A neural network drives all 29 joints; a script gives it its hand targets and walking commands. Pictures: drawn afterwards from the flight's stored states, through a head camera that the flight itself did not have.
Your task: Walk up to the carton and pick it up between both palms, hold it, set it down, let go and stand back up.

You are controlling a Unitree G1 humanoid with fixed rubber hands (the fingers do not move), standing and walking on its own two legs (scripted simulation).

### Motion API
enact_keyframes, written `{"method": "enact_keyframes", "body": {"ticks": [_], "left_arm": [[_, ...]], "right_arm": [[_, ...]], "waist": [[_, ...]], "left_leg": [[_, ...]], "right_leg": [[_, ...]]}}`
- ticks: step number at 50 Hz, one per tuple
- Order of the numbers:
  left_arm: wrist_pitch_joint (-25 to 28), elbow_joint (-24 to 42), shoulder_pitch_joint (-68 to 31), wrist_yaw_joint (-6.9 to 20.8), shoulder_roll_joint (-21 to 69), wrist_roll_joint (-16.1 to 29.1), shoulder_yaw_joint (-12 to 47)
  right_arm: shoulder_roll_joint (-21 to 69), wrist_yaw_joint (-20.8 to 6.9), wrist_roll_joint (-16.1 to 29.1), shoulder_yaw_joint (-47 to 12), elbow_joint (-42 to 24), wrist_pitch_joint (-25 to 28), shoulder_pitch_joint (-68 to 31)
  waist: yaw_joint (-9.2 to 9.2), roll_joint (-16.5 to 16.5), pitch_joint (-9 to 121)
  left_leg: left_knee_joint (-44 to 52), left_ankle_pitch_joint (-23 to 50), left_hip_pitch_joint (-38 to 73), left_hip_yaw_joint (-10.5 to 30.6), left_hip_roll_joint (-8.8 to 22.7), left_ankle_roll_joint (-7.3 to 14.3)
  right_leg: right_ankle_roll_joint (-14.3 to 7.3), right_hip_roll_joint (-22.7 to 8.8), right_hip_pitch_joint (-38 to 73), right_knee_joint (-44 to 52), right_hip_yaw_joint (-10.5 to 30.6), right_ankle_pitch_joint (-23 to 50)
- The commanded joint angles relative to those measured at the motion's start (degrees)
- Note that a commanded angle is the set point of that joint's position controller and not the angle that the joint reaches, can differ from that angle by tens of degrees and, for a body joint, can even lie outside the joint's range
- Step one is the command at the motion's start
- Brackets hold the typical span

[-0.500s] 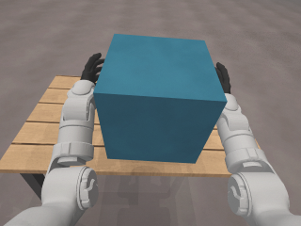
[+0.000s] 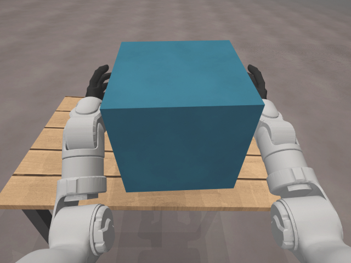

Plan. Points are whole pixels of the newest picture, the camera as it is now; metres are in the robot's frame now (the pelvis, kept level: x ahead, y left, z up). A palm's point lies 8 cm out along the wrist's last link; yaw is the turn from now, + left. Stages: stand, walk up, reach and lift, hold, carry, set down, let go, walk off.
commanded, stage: reach and lift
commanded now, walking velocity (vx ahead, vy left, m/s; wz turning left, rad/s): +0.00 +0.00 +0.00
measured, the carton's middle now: (178, 115) +0.38 -0.01 +0.18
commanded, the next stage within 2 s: hold in 0.66 s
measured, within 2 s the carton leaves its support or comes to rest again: neither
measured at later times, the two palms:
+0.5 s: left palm (93, 92) +0.37 +0.17 +0.24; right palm (258, 89) +0.37 -0.17 +0.26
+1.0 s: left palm (86, 87) +0.36 +0.17 +0.26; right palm (260, 78) +0.37 -0.16 +0.29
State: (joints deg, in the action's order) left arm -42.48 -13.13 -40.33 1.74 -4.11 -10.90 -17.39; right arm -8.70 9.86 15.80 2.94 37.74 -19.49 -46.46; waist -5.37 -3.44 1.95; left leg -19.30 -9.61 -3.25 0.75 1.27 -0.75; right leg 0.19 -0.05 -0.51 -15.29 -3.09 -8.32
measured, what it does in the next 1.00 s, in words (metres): stands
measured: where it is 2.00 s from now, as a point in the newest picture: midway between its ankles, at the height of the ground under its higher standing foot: outside the picture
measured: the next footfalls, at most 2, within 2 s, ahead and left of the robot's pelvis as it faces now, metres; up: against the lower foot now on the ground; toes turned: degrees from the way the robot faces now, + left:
none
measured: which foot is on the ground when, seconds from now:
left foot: down 0.00-1.00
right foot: down 0.00-1.00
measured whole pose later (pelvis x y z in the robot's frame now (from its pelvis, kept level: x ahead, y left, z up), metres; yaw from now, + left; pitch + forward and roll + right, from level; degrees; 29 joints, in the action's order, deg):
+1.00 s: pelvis +0.00 +0.00 +0.00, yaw +0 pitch -5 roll -1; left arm -50.2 -13.7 -44.8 1.1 -5.6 -9.2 -19.0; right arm -11.9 12.3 21.3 0.3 39.4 -29.9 -54.2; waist -4.1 -2.4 7.9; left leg -20.3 -10.0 -5.4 0.7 2.0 -1.1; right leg -0.3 0.7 -2.4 -15.6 -2.9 -8.3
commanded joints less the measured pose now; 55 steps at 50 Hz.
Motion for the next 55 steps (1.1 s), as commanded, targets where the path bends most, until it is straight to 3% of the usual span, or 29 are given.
{"method": "enact_keyframes", "body": {"ticks": [1, 4, 13, 21, 24, 28, 34, 38, 40, 46, 51, 55], "left_arm": [[4.9, 9.7, -41.7, 6.7, 31.3, 7.4, 26.4], [4.9, 12.2, -42.9, 6.2, 31.6, 9.2, 28.3], [3.6, 9.7, -44.6, 7.3, 31.2, 9.0, 26.5], [3.2, 7.7, -46.9, 7.2, 30.6, 8.9, 24.9], [3.1, 8.5, -47.2, 7.0, 31.0, 9.7, 25.7], [2.7, 6.2, -48.0, 7.1, 30.2, 9.2, 23.8], [2.1, 6.5, -48.5, 7.3, 30.4, 9.8, 24.1], [1.5, 10.4, -48.6, 6.9, 30.3, 10.9, 25.5], [0.6, 9.8, -48.5, 6.7, 29.8, 10.5, 24.9], [-1.0, 11.2, -49.1, 6.6, 29.9, 11.7, 25.7], [-1.9, 8.1, -51.5, 7.3, 29.6, 11.0, 24.2], [-1.6, 7.3, -52.8, 7.5, 29.5, 11.9, 24.2]], "right_arm": [[34.0, -7.0, 4.9, -18.9, -18.1, -0.2, -43.1], [34.4, -6.9, 6.2, -20.2, -20.7, -0.6, -43.8], [34.1, -6.5, 6.6, -18.6, -18.8, -2.9, -45.5], [34.4, -6.8, 7.5, -18.0, -16.3, -4.3, -47.5], [34.4, -6.7, 8.5, -18.5, -17.5, -4.5, -48.2], [34.3, -6.7, 8.6, -17.9, -15.3, -5.3, -49.1], [33.8, -6.4, 9.8, -17.8, -15.5, -6.4, -49.6], [33.8, -5.8, 12.4, -19.7, -18.5, -7.3, -49.1], [33.1, -5.8, 12.6, -19.4, -17.6, -8.3, -49.1], [33.7, -5.7, 13.9, -20.0, -20.1, -9.7, -51.2], [33.4, -6.0, 12.9, -17.6, -15.9, -11.3, -52.5], [33.9, -5.8, 13.4, -17.3, -15.4, -11.9, -53.3]], "waist": [[-0.12, 5.0, 23.1], [-0.37, 5.3, 27.2], [-0.71, 5.0, 25.2], [0.16, 5.2, 25.5], [-0.1, 5.6, 27.3], [0.5, 4.6, 25.8], [-0.02, 5.1, 26.4], [-0.04, 6.3, 29.1], [0.24, 6.3, 26.7], [0.87, 5.9, 27.6], [0.99, 6.0, 24.6], [0.68, 6.4, 26.4]], "left_leg": [[1.1, 14.3, 6.3, -1.4, -3.4, -1.4], [-0.5, 18.2, 8.1, -1.0, -3.5, -2.0], [0.8, 14.1, 5.6, -0.9, -3.6, -1.7], [1.2, 12.6, 4.2, -0.9, -3.5, -1.3], [0.3, 15.2, 5.0, -0.7, -3.5, -1.7], [1.0, 12.4, 3.6, -0.8, -3.4, -1.0], [0.6, 14.1, 3.8, -0.5, -3.5, -1.5], [-1.1, 19.0, 5.4, -0.2, -3.7, -2.3], [-0.3, 16.5, 4.3, -0.3, -3.5, -2.1], [-0.2, 15.1, 2.6, -0.3, -3.5, -1.7], [2.2, 8.1, -0.8, -0.2, -2.9, -1.1], [1.5, 9.3, -0.7, -0.2, -3.2, -1.2]], "right_leg": [[2.0, 3.5, 3.8, 0.6, -0.2, 9.2], [2.1, 3.9, 4.8, -0.1, -0.1, 12.8], [2.1, 3.6, 4.5, 0.3, 0.4, 10.9], [2.0, 3.6, 4.2, 0.2, 0.6, 9.9], [2.0, 3.8, 4.7, -0.2, 0.7, 12.3], [2.0, 3.7, 3.8, 0.3, 0.9, 9.9], [2.0, 4.0, 4.2, 0.1, 1.1, 11.8], [2.0, 4.3, 5.3, -0.6, 1.3, 15.8], [1.8, 4.3, 4.2, 0.0, 1.3, 12.4], [1.7, 4.4, 4.6, -0.2, 1.9, 12.0], [1.5, 4.0, 3.5, 0.3, 2.2, 6.7], [1.6, 4.0, 4.1, -0.1, 2.5, 8.7]]}}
